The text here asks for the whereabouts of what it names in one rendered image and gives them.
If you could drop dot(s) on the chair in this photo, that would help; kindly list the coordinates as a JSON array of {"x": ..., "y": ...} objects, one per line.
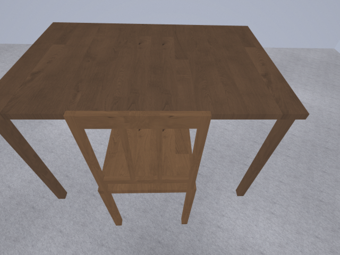
[{"x": 148, "y": 152}]

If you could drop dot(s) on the table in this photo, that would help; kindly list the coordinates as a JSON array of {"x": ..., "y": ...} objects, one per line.
[{"x": 146, "y": 67}]

